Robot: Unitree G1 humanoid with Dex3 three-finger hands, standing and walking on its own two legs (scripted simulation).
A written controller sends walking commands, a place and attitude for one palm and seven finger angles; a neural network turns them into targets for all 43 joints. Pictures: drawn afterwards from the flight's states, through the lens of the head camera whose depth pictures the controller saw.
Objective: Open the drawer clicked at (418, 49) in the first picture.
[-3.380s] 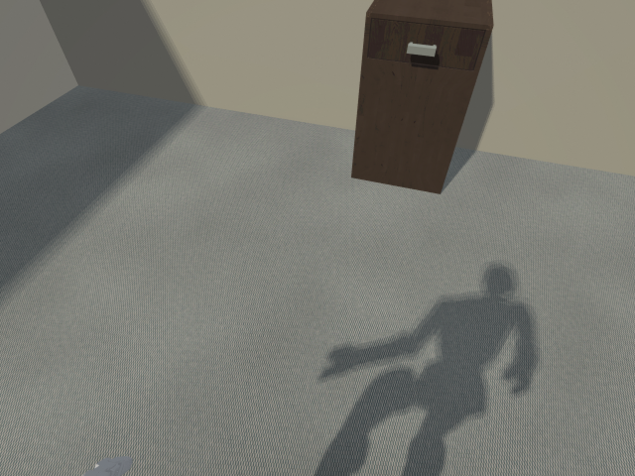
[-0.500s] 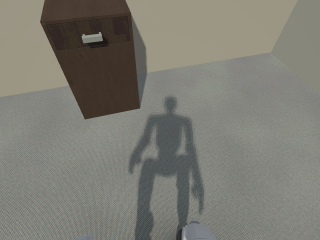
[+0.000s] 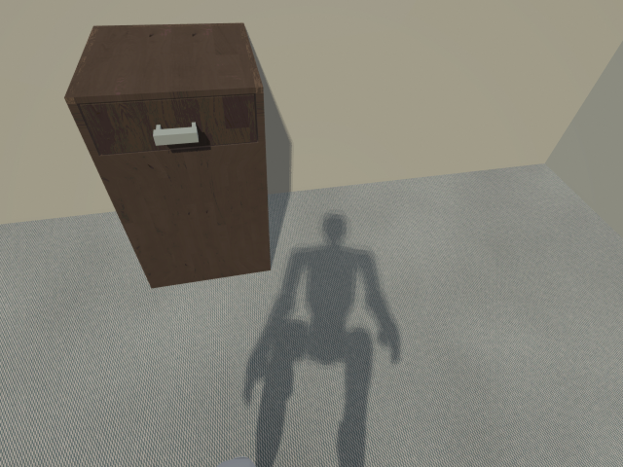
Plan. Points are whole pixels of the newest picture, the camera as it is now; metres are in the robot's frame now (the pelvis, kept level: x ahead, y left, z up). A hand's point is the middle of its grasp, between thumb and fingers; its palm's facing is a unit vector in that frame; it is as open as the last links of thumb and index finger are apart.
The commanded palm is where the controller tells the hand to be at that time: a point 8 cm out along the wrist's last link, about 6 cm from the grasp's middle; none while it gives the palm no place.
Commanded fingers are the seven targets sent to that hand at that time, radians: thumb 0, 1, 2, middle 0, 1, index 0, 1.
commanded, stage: turn to face it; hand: left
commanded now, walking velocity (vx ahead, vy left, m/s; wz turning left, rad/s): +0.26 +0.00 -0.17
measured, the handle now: (176, 131) +0.86 +0.43 -0.08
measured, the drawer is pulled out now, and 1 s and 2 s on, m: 0.00 0.00 0.00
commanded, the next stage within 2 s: take the last steps up to it in 0.70 s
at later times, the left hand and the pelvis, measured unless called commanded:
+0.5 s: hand (210, 404) +0.24 +0.18 -0.16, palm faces +0.09 -0.97 -0.25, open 7.3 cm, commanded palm none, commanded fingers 0.00 0.90 0.90 -0.20 -0.30 -0.20 -0.30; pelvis +0.14 -0.01 -0.01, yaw +5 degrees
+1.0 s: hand out of the picture +0.09 +0.21 -0.18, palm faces +0.32 -0.93 -0.19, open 7.3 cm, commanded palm none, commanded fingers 0.00 0.90 0.90 -0.20 -0.30 -0.20 -0.30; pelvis +0.15 +0.02 +0.00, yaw +15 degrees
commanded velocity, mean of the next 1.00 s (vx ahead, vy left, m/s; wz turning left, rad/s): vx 0.08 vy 0.00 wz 0.26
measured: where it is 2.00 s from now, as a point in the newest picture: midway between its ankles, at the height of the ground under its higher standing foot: (286, 416)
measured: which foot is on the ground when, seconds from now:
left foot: up 0.00-0.02, down 0.04-0.46, up 0.48-0.86, down 0.88-1.00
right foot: down 0.00-0.06, up 0.08-0.44, down 0.46-0.88, up 0.90-1.00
